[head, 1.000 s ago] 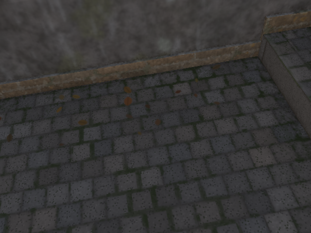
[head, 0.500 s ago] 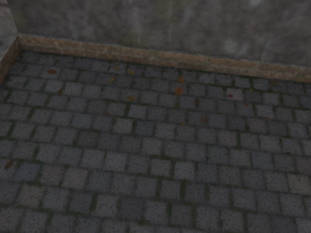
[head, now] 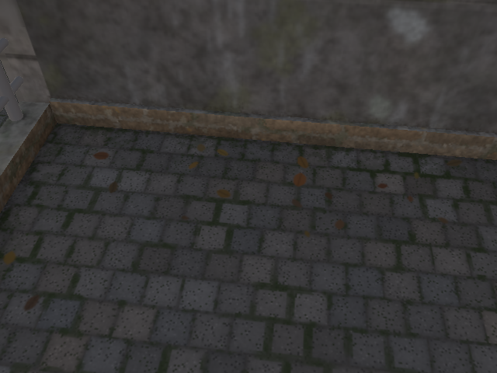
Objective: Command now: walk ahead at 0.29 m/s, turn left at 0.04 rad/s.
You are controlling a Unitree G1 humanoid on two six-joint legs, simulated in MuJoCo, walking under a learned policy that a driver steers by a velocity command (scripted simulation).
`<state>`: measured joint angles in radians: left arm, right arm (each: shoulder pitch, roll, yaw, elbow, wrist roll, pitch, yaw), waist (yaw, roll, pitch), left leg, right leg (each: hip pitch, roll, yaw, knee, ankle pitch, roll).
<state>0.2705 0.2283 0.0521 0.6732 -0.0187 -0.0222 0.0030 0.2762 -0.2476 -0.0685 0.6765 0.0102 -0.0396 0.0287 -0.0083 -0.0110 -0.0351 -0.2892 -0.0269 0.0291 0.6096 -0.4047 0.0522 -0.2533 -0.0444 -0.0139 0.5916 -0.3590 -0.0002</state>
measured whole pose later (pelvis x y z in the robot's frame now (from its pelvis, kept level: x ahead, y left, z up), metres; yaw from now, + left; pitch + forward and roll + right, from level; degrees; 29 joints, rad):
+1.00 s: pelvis +0.41 -0.06 +0.00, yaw -1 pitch +2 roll -1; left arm 0.23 0.27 0.03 0.81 0.01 -0.04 0.00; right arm 0.10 -0.22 -0.03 0.68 -0.02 -0.05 0.00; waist 0.04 -0.01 0.02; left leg -0.44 0.01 0.00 0.50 -0.10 0.02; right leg -0.22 0.04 -0.01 0.66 -0.46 -0.02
